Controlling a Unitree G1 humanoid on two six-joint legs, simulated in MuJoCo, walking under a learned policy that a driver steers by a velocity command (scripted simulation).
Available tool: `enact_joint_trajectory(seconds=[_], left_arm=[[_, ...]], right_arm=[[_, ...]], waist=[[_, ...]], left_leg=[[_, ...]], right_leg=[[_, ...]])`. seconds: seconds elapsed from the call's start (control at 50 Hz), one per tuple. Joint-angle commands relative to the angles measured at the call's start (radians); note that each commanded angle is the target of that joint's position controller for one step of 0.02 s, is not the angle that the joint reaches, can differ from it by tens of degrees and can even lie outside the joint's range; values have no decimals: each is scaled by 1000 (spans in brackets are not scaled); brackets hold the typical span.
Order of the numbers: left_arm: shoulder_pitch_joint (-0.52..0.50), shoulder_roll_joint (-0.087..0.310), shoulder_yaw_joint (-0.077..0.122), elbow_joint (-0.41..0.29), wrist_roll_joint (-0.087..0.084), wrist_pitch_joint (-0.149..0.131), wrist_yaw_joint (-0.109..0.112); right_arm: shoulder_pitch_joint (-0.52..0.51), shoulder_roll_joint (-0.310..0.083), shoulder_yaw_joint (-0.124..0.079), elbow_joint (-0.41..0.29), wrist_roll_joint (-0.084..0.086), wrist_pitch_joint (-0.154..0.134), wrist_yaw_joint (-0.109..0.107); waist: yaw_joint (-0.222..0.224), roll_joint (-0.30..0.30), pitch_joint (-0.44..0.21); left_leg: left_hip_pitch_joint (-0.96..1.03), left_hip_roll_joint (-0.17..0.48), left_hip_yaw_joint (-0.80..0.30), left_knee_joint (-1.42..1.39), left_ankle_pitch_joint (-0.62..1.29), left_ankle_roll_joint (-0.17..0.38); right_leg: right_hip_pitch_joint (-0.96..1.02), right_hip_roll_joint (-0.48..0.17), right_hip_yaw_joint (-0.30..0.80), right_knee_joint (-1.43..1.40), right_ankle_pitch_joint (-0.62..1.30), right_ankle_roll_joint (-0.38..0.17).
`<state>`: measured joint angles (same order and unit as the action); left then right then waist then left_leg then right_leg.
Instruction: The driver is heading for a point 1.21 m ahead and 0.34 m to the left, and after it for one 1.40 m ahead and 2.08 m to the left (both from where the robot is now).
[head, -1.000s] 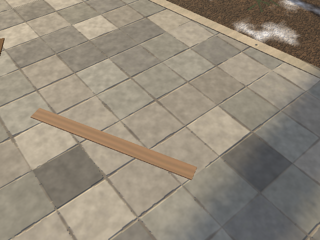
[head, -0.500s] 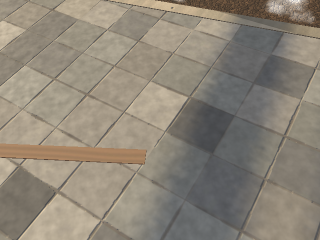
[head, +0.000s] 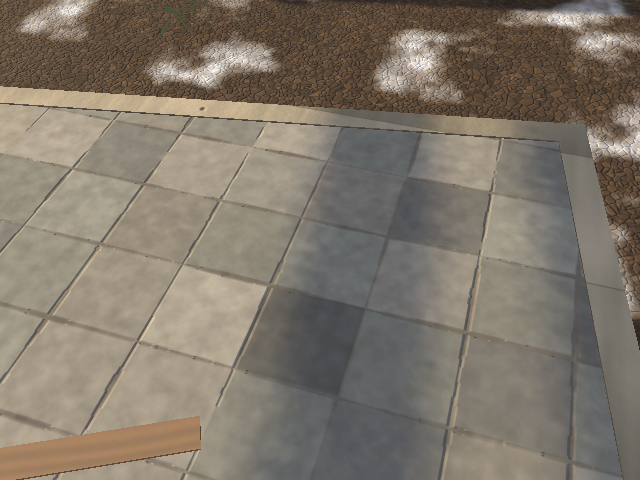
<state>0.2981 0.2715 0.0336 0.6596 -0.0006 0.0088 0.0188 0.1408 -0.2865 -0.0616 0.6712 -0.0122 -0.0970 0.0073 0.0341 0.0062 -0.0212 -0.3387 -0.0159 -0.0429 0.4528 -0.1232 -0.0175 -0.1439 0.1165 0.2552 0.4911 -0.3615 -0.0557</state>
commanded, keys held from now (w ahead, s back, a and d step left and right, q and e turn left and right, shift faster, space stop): shift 1.00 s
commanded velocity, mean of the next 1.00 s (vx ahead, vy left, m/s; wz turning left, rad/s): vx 0.03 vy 0.00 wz -0.05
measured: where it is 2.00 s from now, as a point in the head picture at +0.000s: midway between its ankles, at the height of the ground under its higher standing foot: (336, 419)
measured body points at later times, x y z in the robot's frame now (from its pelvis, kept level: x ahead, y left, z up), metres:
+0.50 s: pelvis +0.07 +0.01 +0.00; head +0.08 +0.00 +0.45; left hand +0.20 +0.27 -0.11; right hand +0.20 -0.24 -0.12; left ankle +0.05 +0.13 -0.74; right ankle +0.04 -0.13 -0.74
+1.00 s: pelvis +0.07 +0.01 +0.00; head +0.08 +0.01 +0.45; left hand +0.15 +0.27 -0.13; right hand +0.15 -0.26 -0.14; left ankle +0.05 +0.13 -0.74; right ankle +0.04 -0.13 -0.74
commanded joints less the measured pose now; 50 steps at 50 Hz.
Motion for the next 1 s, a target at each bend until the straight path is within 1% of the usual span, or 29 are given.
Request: enact_joint_trajectory(seconds=[0.02, 0.04, 0.06, 0.08, 0.1, 0.12, 0.14, 0.16, 0.18, 0.2, 0.24, 0.26, 0.28, 0.3, 0.32, 0.34, 0.36, 0.4, 0.46, 0.58, 0.7, 0.84, 1.0], left_arm=[[46, 73, 16, -65, 19, -29, 7], [56, 87, 15, -55, 15, -23, 12], [19, 133, 29, -55, 6, -9, 15], [-13, 134, 36, -53, -1, 6, 19], [-25, 127, 38, -49, 2, 20, 21], [-26, 117, 38, -45, 4, 29, 21], [-20, 94, 33, -38, 0, 32, 20], [-15, 67, 25, -28, -1, 31, 19], [-18, 48, 19, -21, 1, 27, 18], [-20, 44, 18, -15, 1, 24, 17], [-2, 44, 21, 2, 3, 21, 15], [-15, 54, 21, -2, 12, 20, 15], [-39, 85, 25, -20, 25, 20, 18], [-58, 136, 37, -31, 21, 23, 21], [-76, 141, 43, -21, 13, 24, 19], [-80, 107, 38, -26, 14, 20, 16], [-71, 93, 35, -19, 18, 16, 17], [-57, 86, 34, -11, 14, 6, 19], [-50, 82, 33, -7, 9, 3, 23], [-57, 80, 33, -2, 7, 6, 25], [-54, 74, 32, 22, 7, 4, 26], [-44, 67, 32, 70, 7, 1, 29], [-25, 61, 30, 143, 6, -5, 32]], right_arm=[[66, -199, -45, -62, -28, -9, -14], [106, -117, -25, -32, -12, 7, -13], [104, -62, -5, -23, 8, 16, -9], [84, -64, -3, -20, 11, 23, -7], [51, -75, -2, -24, 11, 28, -6], [7, -83, -1, -27, 7, 32, -8], [-28, -86, -1, -29, 2, 38, -10], [-51, -86, 0, -30, -1, 45, -11], [-55, -83, 2, -27, -2, 50, -12], [-44, -81, 4, -20, -1, 54, -13], [-47, -71, 12, -8, 10, 59, -12], [-23, -61, 17, 4, 15, 57, -9], [5, -46, 24, 16, 9, 50, -5], [30, -53, 23, 21, -5, 45, 3], [34, -51, 24, 26, -7, 45, 7], [7, -61, 23, 31, -3, 45, 7], [-5, -55, 23, 32, 4, 45, 6], [8, -54, 22, 41, 12, 50, 2], [20, -53, 21, 59, 14, 56, -2], [22, -62, 17, 97, 16, 72, -8], [22, -71, 14, 143, 16, 81, -18], [25, -72, 12, 205, 16, 87, -26], [34, -64, 13, 277, 15, 92, -33]], waist=[[-7, 153, -167], [-35, 246, -197], [-46, 193, -138], [-46, 154, -99], [-40, 138, -68], [-23, 134, -51], [-7, 142, -37], [-3, 151, -36], [-7, 156, -47], [-12, 153, -64], [4, 132, -83], [1, 113, -81], [-12, 74, -80], [-44, -6, -50], [-50, -67, -17], [-24, -46, 4], [-19, -46, 2], [-20, -60, -8], [-23, -49, -24], [-26, -18, -14], [-29, -9, -1], [-32, -11, 22], [-36, -11, 49]], left_leg=[[458, 270, -249, 5, 660, 178], [462, 360, -373, -34, 610, 285], [404, 360, -392, -68, 457, 287], [367, 329, -364, -83, 348, 261], [316, 306, -325, -96, 298, 243], [260, 285, -286, -110, 271, 226], [208, 248, -234, -118, 274, 209], [169, 212, -179, -112, 312, 201], [155, 191, -142, -99, 357, 200], [159, 186, -128, -84, 395, 205], [155, 173, -106, -51, 379, 194], [141, 155, -104, -52, 284, 163], [108, 133, -102, -53, 128, 114], [85, 81, -63, -50, -33, 75], [86, 45, -27, -48, -81, 52], [85, 40, -19, -23, -59, 44], [87, 40, -13, -2, -5, 46], [107, 39, -8, 28, 106, 46], [138, 39, -5, 47, 160, 41], [160, 41, -8, 51, 172, 30], [172, 42, -11, 40, 151, 24], [167, 41, -14, 21, 102, 22], [154, 36, -15, -2, 42, 23]], right_leg=[[-220, -60, 36, 183, 118, 32], [-283, -42, -20, 305, -233, 90], [-325, -70, -52, 382, -333, 126], [-352, -88, -76, 434, -312, 150], [-353, -109, -89, 455, -265, 167], [-321, -133, -99, 427, -214, 174], [-270, -142, -122, 360, -181, 177], [-209, -136, -154, 290, -147, 176], [-155, -130, -177, 224, -104, 173], [-115, -125, -192, 164, -36, 169], [-19, -117, -218, -11, 160, 151], [29, -121, -206, -78, 269, 136], [76, -164, -151, -74, 374, 118], [57, -189, -132, -32, 400, 86], [10, -170, -147, 2, 314, 56], [-5, -161, -147, -2, 296, 51], [-1, -162, -142, -8, 327, 55], [8, -160, -144, 3, 410, 61], [11, -157, -149, 16, 456, 62], [7, -154, -153, 15, 468, 57], [3, -149, -162, 3, 439, 59], [-6, -142, -174, -16, 378, 66], [-21, -134, -188, -38, 308, 73]])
